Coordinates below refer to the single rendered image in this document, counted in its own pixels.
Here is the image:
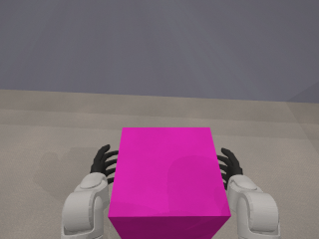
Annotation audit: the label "right robot hand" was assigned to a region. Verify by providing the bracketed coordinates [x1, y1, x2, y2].
[217, 148, 243, 190]

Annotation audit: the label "left robot forearm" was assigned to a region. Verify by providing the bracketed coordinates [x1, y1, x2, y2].
[61, 172, 110, 239]

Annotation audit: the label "carton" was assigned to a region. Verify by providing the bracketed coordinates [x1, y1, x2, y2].
[108, 127, 231, 239]

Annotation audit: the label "left robot hand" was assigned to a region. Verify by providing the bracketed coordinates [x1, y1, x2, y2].
[90, 144, 119, 184]

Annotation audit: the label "right robot forearm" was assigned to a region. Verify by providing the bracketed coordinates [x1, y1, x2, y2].
[226, 174, 282, 239]

